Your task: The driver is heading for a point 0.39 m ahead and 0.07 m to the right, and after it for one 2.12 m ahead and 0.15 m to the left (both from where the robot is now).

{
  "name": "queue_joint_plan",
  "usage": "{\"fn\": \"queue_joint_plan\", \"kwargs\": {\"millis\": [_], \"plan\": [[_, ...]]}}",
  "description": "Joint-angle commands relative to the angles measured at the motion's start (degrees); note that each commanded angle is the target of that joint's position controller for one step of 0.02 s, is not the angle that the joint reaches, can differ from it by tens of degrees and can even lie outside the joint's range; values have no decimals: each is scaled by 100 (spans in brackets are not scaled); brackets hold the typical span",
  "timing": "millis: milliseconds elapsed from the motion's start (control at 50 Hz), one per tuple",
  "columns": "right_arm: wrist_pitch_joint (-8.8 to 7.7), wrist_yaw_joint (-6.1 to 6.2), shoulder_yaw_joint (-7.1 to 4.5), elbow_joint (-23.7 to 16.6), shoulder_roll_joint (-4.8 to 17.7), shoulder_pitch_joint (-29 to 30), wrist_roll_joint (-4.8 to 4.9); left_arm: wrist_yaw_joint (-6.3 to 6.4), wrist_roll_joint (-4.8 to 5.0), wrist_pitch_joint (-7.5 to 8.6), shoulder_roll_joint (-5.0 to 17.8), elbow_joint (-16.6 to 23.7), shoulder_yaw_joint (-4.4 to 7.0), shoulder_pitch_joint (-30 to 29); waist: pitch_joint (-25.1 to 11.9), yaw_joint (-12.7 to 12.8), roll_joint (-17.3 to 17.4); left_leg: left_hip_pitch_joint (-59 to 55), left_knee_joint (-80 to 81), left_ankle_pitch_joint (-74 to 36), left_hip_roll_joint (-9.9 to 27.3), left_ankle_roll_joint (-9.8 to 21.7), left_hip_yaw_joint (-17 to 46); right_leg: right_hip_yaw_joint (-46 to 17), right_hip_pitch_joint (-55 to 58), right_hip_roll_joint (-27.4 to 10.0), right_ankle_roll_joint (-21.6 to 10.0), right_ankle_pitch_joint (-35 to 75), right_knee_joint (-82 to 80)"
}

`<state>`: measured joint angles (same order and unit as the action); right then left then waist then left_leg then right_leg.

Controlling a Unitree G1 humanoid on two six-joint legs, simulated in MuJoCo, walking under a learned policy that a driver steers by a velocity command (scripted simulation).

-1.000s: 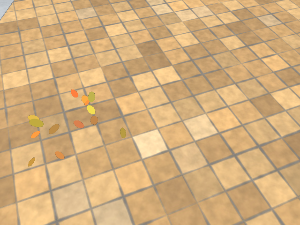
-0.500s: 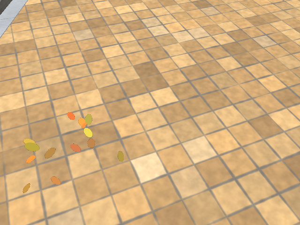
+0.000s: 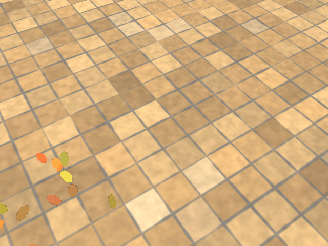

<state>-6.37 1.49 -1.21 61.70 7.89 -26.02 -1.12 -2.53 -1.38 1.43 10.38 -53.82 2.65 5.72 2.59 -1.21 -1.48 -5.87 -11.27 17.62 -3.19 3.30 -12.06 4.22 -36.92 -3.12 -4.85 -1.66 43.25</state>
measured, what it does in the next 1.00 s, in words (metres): walks ahead: right foot, then left foot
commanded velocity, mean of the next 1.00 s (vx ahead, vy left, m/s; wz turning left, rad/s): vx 0.23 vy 0.00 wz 0.07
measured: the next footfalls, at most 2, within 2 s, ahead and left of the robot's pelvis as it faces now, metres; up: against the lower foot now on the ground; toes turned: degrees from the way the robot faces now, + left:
right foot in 0.14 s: +0.24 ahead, -0.08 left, +0.00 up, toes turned -10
left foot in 0.64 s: +0.44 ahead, +0.02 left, +0.00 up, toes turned +0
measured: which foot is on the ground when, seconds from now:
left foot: down 0.00-0.12, up 0.14-0.62, down 0.64-1.00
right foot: up 0.00-0.12, down 0.14-0.66, up 0.68-1.00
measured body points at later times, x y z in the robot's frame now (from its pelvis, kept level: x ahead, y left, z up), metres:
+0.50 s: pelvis +0.25 -0.04 +0.01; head +0.28 -0.06 +0.45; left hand +0.30 +0.21 -0.13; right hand +0.32 -0.29 -0.14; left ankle +0.41 +0.08 -0.69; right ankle +0.20 -0.07 -0.74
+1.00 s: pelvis +0.34 -0.04 +0.00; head +0.38 -0.02 +0.45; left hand +0.44 +0.23 -0.13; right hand +0.44 -0.31 -0.12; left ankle +0.40 +0.02 -0.74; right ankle +0.38 -0.21 -0.68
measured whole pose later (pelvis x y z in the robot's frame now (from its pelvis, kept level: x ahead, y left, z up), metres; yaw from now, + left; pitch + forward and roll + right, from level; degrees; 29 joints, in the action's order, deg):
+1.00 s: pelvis +0.34 -0.04 +0.00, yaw +8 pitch +2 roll -2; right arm 1.4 0.5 -4.6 48.5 14.9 -14.6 -1.0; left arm 2.3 -1.2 -2.6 13.7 -48.0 2.8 7.4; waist 3.1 -2.3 -0.7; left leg 19.0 -23.7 5.5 -7.3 5.9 5.6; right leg -4.9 -28.5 -0.8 2.9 -21.4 53.4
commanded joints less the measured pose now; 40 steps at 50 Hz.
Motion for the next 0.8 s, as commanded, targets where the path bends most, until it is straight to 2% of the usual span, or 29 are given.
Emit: {"fn": "queue_joint_plan", "kwargs": {"millis": [20,80,100,120,140,160,180,200,220,240,260,280,300,340,400,440,480,540,600,620,640,660,680,700,720,740,760,780,800], "plan": [[-50,72,-142,-89,815,-337,13,-31,-4,67,145,544,-8,-670,605,14,500,412,140,-3901,1675,381,179,383,260,185,-176,19,-647],[14,144,-209,-105,1029,-214,-8,35,-30,73,346,415,108,-21,94,353,718,-79,-1156,-6365,1765,300,-121,677,1090,660,-540,-709,-707],[66,141,-241,-150,1115,-141,-29,51,-38,82,456,276,174,489,-206,559,788,-72,-1991,-6643,1794,324,-154,697,1604,824,-686,-978,-793],[108,107,-269,-218,1196,-63,-17,66,-73,110,610,74,265,1148,-556,840,753,264,-3096,-6168,1768,297,-177,590,2477,946,-848,-986,-1168],[113,47,-284,-376,1222,78,1,123,-142,123,992,-79,426,1837,-923,1212,392,1314,-4743,-4681,1605,174,-212,-323,3647,402,-1130,-1486,-1605],[101,-98,-163,-743,485,-157,56,169,-165,96,1563,33,553,1730,-1382,700,-964,3810,-6998,955,472,-116,-7,-3346,5338,-1415,-2017,-1582,-1888],[22,-148,-251,-1020,958,562,71,160,2,9,1574,33,549,1864,-1621,906,-363,4658,-7625,1072,128,-89,1271,-4756,5400,-1621,-2228,-2128,-2787],[-71,-175,-247,-1236,1022,1064,96,207,37,-2,1408,55,493,1412,-724,710,-96,5105,-7249,373,569,-23,1440,-3877,4711,-1538,-1938,-1973,-3006],[-126,-163,-247,-1227,1042,1058,95,213,60,25,1110,93,421,1149,-362,468,345,4782,-6684,-41,775,-25,1411,-3343,3970,-1342,-1670,-1274,-3133],[-82,-136,-253,-1173,990,995,34,228,64,75,950,139,371,906,-156,218,579,4384,-6254,-148,916,-92,1427,-2835,3392,-1046,-1449,-519,-3161],[47,-133,-226,-1089,872,722,-54,263,93,140,760,158,292,768,-136,-8,584,3936,-5997,-132,986,-187,1398,-2278,2991,-871,-1323,528,-3154],[181,-139,-209,-1000,759,517,-107,270,102,229,686,138,241,812,-193,-103,518,3593,-5787,-36,997,-258,1349,-1865,2770,-788,-1252,1589,-3088],[284,-147,-202,-953,691,400,-126,267,112,317,686,56,216,957,-202,-161,462,3435,-5593,1,965,-312,1251,-1517,2669,-708,-1186,2596,-3022],[388,-168,-193,-928,647,444,-91,260,86,386,782,-113,194,1228,-171,-169,205,3374,-5115,-337,899,-337,1089,-940,2612,-522,-923,3679,-2977],[445,-197,-175,-1028,701,938,2,271,59,354,745,-178,119,1370,-138,-12,-161,3505,-4313,-1048,802,-249,971,-387,2850,-294,-369,4027,-2961],[447,-196,-135,-1113,674,1309,54,309,48,328,711,-184,69,1373,-104,133,-268,3479,-3673,-1426,691,-172,927,-155,3044,-273,-168,3969,-2960],[449,-174,-100,-1171,658,1553,65,382,35,309,713,-227,38,1452,-129,253,-305,3470,-3211,-1674,586,-102,877,-31,3389,-400,-121,4013,-2876],[443,-156,-110,-1234,756,1632,-6,517,35,242,764,-252,38,1462,-157,274,-324,3433,-2833,-1351,423,6,742,45,3870,-631,-173,4229,-2461],[417,-120,-177,-1116,864,1093,-52,631,48,166,934,-199,105,1306,-285,56,-355,2968,-2490,-501,111,247,590,18,4044,-812,-229,4994,-1472],[389,-96,-214,-1017,897,730,-52,647,51,145,1006,-158,139,1207,-396,-107,-302,2651,-2153,-514,46,364,619,23,3998,-797,-215,4865,-864],[330,-73,-256,-913,939,228,-72,644,85,131,1108,-82,181,1003,-555,-465,-94,2009,-1423,-1528,172,539,843,191,3648,-617,-103,4129,171],[291,-31,-396,-936,1449,-161,-97,618,119,161,1069,195,177,897,-977,-611,650,945,-1399,-4467,1264,990,2268,455,2509,-37,120,1475,1972],[418,-22,-486,-1038,1783,175,52,519,197,96,583,380,116,1330,-1509,-65,1732,-16,-1346,-6820,2562,2223,4164,27,889,1147,391,-3353,3593],[472,-93,-496,-1115,1721,355,221,479,-40,18,636,256,67,1406,-1533,-44,694,542,-1091,-5781,2536,2276,3942,-728,903,612,365,-3208,3691],[534,-88,-451,-1229,1450,766,144,463,-10,-24,695,311,103,1071,-782,-13,353,1255,-870,-4392,2244,2123,3576,-733,677,480,415,-2916,3654],[618,-74,-368,-1283,1178,1025,77,464,8,-45,761,372,136,870,-268,124,-8,1872,-606,-3300,1878,1767,3247,-690,627,333,448,-2634,3146],[652,-50,-339,-1314,1088,1101,71,466,-31,-103,819,481,157,719,-140,170,100,2099,-479,-2722,1571,1508,3035,-682,664,238,495,-2392,2724],[663,-43,-346,-1344,1108,1138,39,454,-83,-186,734,472,137,816,-207,212,306,2224,-449,-2547,1335,1386,2857,-600,820,288,552,-2187,2566],[652,-59,-371,-1353,1184,1086,20,449,-85,-249,668,477,122,878,-332,211,393,2202,-475,-2610,1230,1319,2793,-574,879,338,600,-2060,2431]]}}
Velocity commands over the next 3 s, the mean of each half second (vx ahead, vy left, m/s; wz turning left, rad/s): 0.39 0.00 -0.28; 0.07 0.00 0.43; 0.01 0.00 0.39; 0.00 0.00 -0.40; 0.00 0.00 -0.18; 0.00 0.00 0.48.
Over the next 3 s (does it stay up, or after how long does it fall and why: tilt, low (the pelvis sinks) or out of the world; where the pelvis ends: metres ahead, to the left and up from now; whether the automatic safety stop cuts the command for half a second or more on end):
stays up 0.33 -0.17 0.01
